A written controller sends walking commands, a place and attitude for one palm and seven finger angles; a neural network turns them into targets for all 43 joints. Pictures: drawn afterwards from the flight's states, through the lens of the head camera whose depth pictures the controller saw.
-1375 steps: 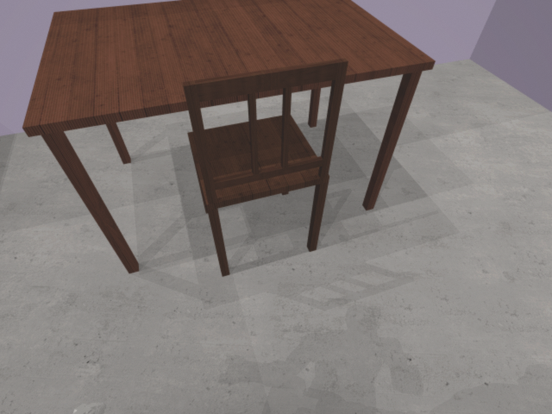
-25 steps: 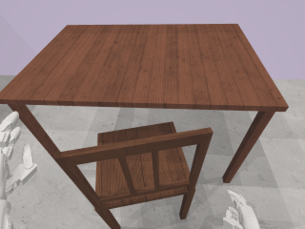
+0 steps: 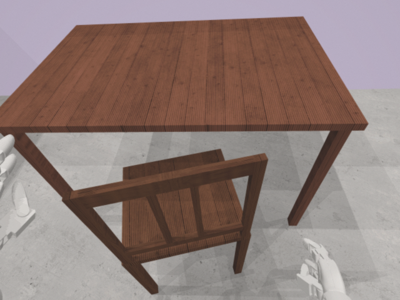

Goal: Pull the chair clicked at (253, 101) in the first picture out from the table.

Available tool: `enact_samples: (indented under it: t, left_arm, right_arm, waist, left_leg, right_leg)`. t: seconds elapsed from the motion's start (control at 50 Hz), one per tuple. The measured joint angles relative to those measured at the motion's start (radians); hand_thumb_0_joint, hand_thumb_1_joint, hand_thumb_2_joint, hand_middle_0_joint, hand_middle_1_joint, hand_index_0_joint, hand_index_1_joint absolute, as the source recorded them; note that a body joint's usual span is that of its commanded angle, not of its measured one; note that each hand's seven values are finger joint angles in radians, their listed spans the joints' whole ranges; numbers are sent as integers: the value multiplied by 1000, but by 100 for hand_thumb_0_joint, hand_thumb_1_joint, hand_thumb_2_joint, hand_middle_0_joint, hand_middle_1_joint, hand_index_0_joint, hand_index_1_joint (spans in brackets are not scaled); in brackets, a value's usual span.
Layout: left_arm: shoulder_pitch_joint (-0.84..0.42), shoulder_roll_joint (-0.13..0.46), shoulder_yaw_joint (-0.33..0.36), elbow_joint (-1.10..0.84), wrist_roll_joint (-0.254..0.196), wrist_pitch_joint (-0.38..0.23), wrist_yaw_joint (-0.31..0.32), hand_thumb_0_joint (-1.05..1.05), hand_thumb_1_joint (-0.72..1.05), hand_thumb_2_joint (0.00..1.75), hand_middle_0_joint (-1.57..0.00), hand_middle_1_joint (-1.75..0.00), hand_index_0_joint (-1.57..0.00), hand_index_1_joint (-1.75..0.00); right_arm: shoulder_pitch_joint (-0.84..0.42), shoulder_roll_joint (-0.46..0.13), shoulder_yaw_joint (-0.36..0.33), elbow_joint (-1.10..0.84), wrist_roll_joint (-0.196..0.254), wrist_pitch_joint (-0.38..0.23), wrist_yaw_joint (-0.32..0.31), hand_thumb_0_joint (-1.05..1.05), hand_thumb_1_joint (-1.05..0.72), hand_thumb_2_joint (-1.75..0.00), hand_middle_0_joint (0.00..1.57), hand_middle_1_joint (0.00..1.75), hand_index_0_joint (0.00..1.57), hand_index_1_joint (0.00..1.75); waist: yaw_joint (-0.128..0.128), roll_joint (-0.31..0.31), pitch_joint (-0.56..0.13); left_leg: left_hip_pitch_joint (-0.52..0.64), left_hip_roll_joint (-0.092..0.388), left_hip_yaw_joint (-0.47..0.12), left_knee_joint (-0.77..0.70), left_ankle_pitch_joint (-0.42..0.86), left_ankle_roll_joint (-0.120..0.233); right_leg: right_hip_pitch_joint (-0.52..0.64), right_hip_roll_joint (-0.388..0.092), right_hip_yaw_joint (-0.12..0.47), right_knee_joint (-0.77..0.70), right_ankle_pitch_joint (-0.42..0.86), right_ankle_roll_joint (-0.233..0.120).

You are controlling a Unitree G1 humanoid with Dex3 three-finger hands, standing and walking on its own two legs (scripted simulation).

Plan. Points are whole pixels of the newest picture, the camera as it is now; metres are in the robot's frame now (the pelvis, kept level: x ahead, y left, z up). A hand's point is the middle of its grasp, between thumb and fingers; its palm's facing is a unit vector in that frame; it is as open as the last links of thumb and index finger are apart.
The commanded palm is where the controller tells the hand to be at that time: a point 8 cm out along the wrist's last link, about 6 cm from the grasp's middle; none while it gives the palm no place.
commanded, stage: step back with the hand held close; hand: left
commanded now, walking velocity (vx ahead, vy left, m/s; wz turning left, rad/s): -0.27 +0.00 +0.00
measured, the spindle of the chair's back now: (161, 220) +0.32 +0.14 -0.10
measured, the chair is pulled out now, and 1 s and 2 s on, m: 0.16 0.16 0.16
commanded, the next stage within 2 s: stop stepping back and stand still in 1.40 s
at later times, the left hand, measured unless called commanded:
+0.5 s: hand out of the picture +0.14 +0.28 +0.15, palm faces +0.37 -0.78 -0.51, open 7.4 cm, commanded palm +0.08 +0.33 +0.17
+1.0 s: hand out of the picture +0.11 +0.28 +0.16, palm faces +0.40 -0.76 -0.52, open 7.4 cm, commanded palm +0.04 +0.32 +0.17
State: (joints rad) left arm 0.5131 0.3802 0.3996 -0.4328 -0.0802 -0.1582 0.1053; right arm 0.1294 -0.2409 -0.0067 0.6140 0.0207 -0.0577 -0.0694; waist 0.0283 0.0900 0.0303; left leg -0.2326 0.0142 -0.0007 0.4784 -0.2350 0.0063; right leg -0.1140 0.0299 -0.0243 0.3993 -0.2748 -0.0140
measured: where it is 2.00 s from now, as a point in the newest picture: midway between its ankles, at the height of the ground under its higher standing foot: outside the picture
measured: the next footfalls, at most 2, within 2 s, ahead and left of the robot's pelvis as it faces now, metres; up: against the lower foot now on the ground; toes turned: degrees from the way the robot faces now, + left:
left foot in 1.18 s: -0.02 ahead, +0.12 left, +0.00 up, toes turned -1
right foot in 1.46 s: -0.16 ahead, -0.12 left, +0.00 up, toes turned +0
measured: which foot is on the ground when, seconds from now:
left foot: down 0.00-1.00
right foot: down 0.00-1.00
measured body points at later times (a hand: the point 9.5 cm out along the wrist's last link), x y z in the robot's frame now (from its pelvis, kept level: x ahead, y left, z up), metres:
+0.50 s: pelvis -0.07 +0.03 -0.01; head -0.03 +0.02 +0.44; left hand +0.11 +0.32 +0.17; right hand +0.11 -0.22 -0.10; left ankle +0.01 +0.11 -0.74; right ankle -0.04 -0.11 -0.74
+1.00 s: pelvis -0.10 +0.02 -0.02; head -0.06 +0.04 +0.43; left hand +0.08 +0.32 +0.19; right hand +0.08 -0.21 -0.10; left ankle +0.01 +0.11 -0.74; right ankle -0.09 -0.11 -0.74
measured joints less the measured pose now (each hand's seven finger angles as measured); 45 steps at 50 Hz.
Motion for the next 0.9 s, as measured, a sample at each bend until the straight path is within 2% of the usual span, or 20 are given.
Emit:
enact_samples:
  t: [0.1,0.2,0.34,0.48,0.66,0.76,0.82,0.9]
  left_arm:
    - [61,-3,-32,-4,4,30,-10,1,89,90,-21,-30,-21,-30]
    - [85,15,-38,-48,3,46,-1,1,89,90,-22,-30,-21,-30]
    - [88,38,2,-99,1,32,30,1,89,90,-22,-30,-21,-30]
    - [90,34,7,-111,7,30,51,1,89,90,-21,-30,-21,-30]
    - [82,56,35,-134,24,9,59,1,89,90,-22,-30,-21,-30]
    - [74,43,31,-153,22,-3,62,1,89,90,-21,-30,-21,-30]
    - [68,41,24,-167,22,-13,65,1,89,90,-21,-30,-21,-30]
    - [58,62,44,-169,31,-24,62,1,88,90,-22,-30,-21,-30]
  right_arm:
    - [-11,1,-16,-20,3,29,-12,1,-90,-89,20,30,20,30]
    - [-1,2,-20,-24,3,32,-21,1,-90,-89,20,30,20,30]
    - [13,10,-20,-18,6,20,-25,2,-90,-89,20,30,20,30]
    - [32,16,-12,-19,4,2,-25,2,-90,-89,20,30,20,30]
    - [50,28,1,-30,-5,-31,-22,2,-90,-89,20,30,21,30]
    - [47,26,-3,-16,-9,-34,-14,2,-90,-89,20,30,21,30]
    - [42,23,-7,-9,-11,-35,-15,2,-90,-89,20,30,21,30]
    - [37,33,-9,-11,-18,-44,-20,2,-90,-89,20,30,21,30]
  waist:
    - [-16,5,-1]
    - [-12,-7,13]
    - [-12,-15,21]
    - [-25,-26,14]
    - [-29,-52,24]
    - [-27,-50,21]
    - [-30,-52,24]
    - [-37,-66,30]
  left_leg:
    - [-46,-7,11,11,13,8]
    - [-94,-9,10,44,20,13]
    - [-153,-7,4,83,35,20]
    - [-195,-7,4,113,46,32]
    - [-222,-14,7,131,60,39]
    - [-246,-5,1,160,33,31]
    - [-255,-2,0,164,63,35]
    - [-258,-7,2,158,68,44]
  right_leg:
    - [-60,-9,9,37,1,9]
    - [-110,-11,7,77,4,13]
    - [-164,-9,0,109,21,18]
    - [-201,-10,0,129,37,27]
    - [-237,-12,10,170,42,27]
    - [-247,-3,4,168,49,28]
    - [-255,-1,1,174,51,30]
    - [-271,9,24,229,-11,23]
